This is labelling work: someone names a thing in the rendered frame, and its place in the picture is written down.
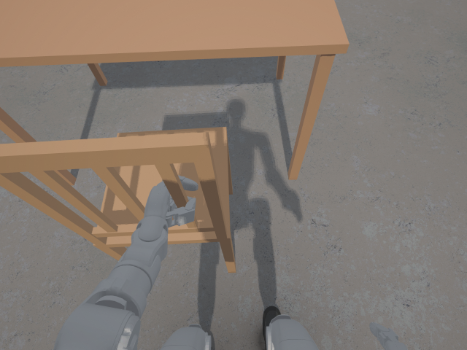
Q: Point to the robot thigh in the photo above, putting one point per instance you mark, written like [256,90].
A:
[288,334]
[188,338]

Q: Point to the robot left hand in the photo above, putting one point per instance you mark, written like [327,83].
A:
[160,202]

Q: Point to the chair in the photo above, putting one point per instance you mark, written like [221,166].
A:
[130,165]

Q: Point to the robot left thigh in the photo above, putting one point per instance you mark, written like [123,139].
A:
[188,338]

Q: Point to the robot left upper arm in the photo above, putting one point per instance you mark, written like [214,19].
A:
[95,327]

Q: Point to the left robot forearm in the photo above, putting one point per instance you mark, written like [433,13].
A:
[134,275]

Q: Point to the robot right thigh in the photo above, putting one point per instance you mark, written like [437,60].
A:
[288,334]

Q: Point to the table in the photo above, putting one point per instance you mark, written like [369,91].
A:
[57,32]

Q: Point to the robot right hand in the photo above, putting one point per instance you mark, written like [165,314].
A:
[387,338]

